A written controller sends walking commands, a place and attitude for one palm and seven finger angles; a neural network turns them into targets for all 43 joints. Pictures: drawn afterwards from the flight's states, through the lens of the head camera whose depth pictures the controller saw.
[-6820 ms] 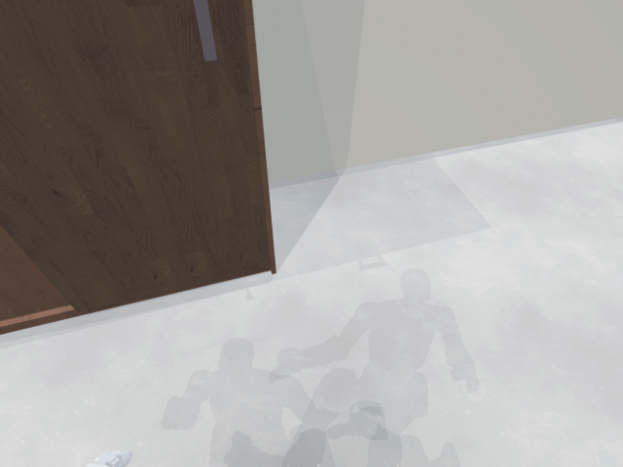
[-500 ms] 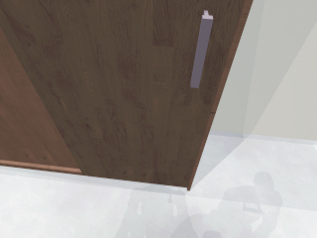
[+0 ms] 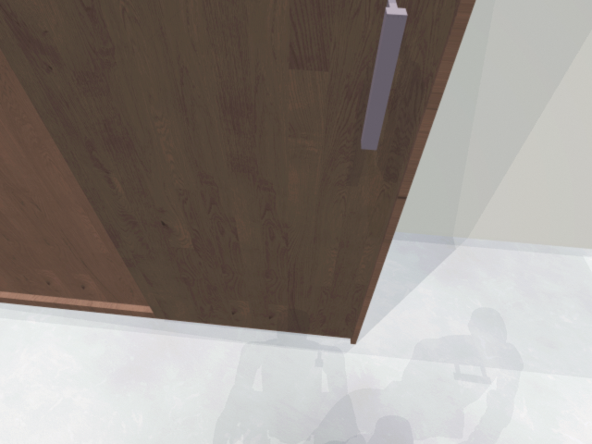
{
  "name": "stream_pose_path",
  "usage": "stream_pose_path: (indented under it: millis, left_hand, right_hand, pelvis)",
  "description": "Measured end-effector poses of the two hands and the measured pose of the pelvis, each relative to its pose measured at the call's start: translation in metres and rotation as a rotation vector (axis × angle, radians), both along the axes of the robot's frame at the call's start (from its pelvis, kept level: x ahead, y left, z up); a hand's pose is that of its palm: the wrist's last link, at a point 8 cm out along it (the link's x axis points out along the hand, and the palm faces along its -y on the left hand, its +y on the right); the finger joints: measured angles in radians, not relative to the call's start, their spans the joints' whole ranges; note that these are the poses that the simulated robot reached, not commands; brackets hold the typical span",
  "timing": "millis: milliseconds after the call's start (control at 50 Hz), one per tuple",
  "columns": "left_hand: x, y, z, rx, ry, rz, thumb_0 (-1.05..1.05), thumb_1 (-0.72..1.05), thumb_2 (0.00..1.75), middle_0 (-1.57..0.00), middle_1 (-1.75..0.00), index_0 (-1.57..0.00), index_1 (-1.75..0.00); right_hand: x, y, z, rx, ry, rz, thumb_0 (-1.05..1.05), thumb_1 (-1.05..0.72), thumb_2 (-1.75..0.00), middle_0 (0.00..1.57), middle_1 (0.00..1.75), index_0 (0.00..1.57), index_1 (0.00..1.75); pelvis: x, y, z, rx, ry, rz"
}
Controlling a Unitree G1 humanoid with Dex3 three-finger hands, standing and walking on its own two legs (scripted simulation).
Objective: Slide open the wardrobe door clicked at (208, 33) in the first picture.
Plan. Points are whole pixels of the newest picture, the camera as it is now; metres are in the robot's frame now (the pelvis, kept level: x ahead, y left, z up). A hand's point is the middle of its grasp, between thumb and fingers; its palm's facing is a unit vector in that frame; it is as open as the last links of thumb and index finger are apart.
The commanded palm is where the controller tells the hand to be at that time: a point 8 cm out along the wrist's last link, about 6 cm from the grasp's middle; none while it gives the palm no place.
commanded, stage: look again from close up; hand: right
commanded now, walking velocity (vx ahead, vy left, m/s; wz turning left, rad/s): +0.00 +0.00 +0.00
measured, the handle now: (379, 79) +0.56 -0.07 +0.23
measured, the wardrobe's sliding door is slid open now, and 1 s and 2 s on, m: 0.00 0.00 0.00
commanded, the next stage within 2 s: raise the hand with hooked fingers in 0.74 s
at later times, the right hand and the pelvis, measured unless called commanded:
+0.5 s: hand out of the picture +0.06 -0.20 -0.17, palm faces +0.00 +0.98 -0.22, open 7.4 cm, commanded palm none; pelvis +0.03 -0.01 +0.00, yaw +1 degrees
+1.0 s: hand (481, 400) +0.21 -0.22 -0.02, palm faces +0.28 +0.95 -0.15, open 7.5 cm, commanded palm +0.16 -0.27 -0.03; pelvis +0.02 -0.01 -0.01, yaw -2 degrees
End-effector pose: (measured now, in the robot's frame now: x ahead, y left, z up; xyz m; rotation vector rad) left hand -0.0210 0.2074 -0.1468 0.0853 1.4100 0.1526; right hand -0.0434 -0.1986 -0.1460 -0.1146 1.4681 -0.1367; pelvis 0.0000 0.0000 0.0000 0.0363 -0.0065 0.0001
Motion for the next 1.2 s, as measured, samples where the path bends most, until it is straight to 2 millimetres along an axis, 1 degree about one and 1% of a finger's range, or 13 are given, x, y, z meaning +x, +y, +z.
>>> stream_pose_path:
  millis: [120, 260, 400, 620, 860, 880, 900, 980, 1020, 1040, 1080, 1120, 1200]
  left_hand:
    - [0.021, 0.003, -0.002, 0.022, -0.052, -0.021, 0.01, 0.92, 0.9, -0.2, -0.3, -0.2, -0.3]
    - [0.045, 0.01, 0.004, 0.045, -0.086, -0.038, 0.02, 0.93, 0.9, -0.2, -0.3, -0.2, -0.3]
    - [0.068, 0.018, 0.013, 0.072, -0.126, -0.053, 0.01, 0.92, 0.9, -0.2, -0.3, -0.2, -0.3]
    - [0.094, 0.029, 0.021, 0.107, -0.148, -0.084, 0.0, 0.91, 0.9, -0.2, -0.3, -0.2, -0.3]
    - [0.105, 0.036, 0.026, 0.128, -0.159, -0.097, 0.0, 0.9, 0.9, -0.2, -0.3, -0.2, -0.3]
    - [0.108, 0.036, 0.028, 0.132, -0.192, -0.086, 0.0, 0.9, 0.9, -0.2, -0.3, -0.2, -0.3]
    - [0.112, 0.035, 0.032, 0.146, -0.251, -0.089, 0.01, 0.9, 0.9, -0.2, -0.3, -0.2, -0.3]
    - [0.136, 0.03, 0.045, 0.153, -0.513, -0.111, 0.01, 0.9, 0.9, -0.2, -0.3, -0.2, -0.3]
    - [0.15, 0.03, 0.045, 0.139, -0.609, -0.125, 0.01, 0.9, 0.9, -0.2, -0.3, -0.2, -0.3]
    - [0.157, 0.03, 0.045, 0.133, -0.647, -0.132, 0.01, 0.9, 0.9, -0.2, -0.3, -0.2, -0.3]
    - [0.17, 0.032, 0.043, 0.127, -0.712, -0.144, 0.01, 0.9, 0.9, -0.21, -0.3, -0.2, -0.3]
    - [0.182, 0.036, 0.044, 0.123, -0.767, -0.148, 0.01, 0.9, 0.9, -0.21, -0.3, -0.2, -0.3]
    - [0.2, 0.045, 0.053, 0.144, -0.842, -0.157, 0.01, 0.9, 0.9, -0.21, -0.3, -0.2, -0.3]
  right_hand:
    - [0.032, -0.015, -0.002, -0.024, -0.078, 0.004, 0.01, -0.91, -0.9, 0.2, 0.3, 0.2, 0.3]
    - [0.072, -0.029, 0.004, -0.048, -0.166, 0.028, 0.0, -0.91, -0.9, 0.2, 0.3, 0.2, 0.3]
    - [0.095, -0.039, 0.006, -0.057, -0.192, 0.056, 0.0, -0.91, -0.9, 0.2, 0.3, 0.2, 0.3]
    - [0.101, -0.053, 0.007, -0.072, -0.175, 0.065, 0.0, -0.91, -0.9, 0.2, 0.3, 0.2, 0.3]
    - [0.094, -0.063, 0.009, -0.09, -0.144, 0.071, 0.01, -0.91, -0.9, 0.2, 0.3, 0.2, 0.3]
    - [0.102, -0.064, 0.015, -0.091, -0.198, 0.005, 0.01, -0.91, -0.9, 0.2, 0.3, 0.2, 0.3]
    - [0.12, -0.068, 0.03, -0.105, -0.319, -0.046, 0.01, -0.9, -0.9, 0.2, 0.3, 0.2, 0.3]
    - [0.201, -0.069, 0.123, -0.161, -0.951, -0.074, 0.02, -0.88, -0.89, 0.2, 0.32, 0.2, 0.32]
    - [0.23, -0.065, 0.161, -0.14, -1.211, -0.046, 0.02, -0.85, -0.88, 0.2, 0.33, 0.2, 0.33]
    - [0.241, -0.064, 0.174, -0.119, -1.321, -0.02, 0.01, -0.84, -0.87, 0.2, 0.34, 0.2, 0.34]
    - [0.254, -0.06, 0.185, -0.064, -1.493, 0.054, 0.01, -0.81, -0.86, 0.2, 0.36, 0.2, 0.36]
    - [0.258, -0.058, 0.178, 0.001, -1.553, 0.136, 0.01, -0.77, -0.84, 0.21, 0.39, 0.21, 0.39]
    - [0.239, -0.063, 0.147, 0.095, -1.42, 0.14, 0.0, -0.68, -0.8, 0.22, 0.44, 0.22, 0.44]
  pelvis:
    - [0.01, -0.005, -0.004, -0.014, -0.005, -0.001]
    - [0.02, -0.007, 0.0, -0.028, -0.005, 0.01]
    - [0.025, -0.006, 0.002, -0.029, -0.007, 0.017]
    - [0.03, -0.008, 0.004, -0.028, -0.006, 0.017]
    - [0.03, -0.01, 0.006, -0.023, -0.007, 0.019]
    - [0.029, -0.01, 0.005, -0.021, -0.004, 0.012]
    - [0.028, -0.01, 0.004, -0.027, -0.004, 0.006]
    - [0.019, -0.007, -0.004, -0.056, 0.007, -0.021]
    - [0.013, -0.005, -0.01, -0.047, 0.028, -0.037]
    - [0.01, -0.004, -0.014, -0.042, 0.049, -0.036]
    - [0.004, 0.001, -0.026, -0.036, 0.095, -0.026]
    - [-0.001, 0.006, -0.037, -0.032, 0.118, -0.015]
    - [-0.002, 0.014, -0.048, -0.025, 0.127, -0.01]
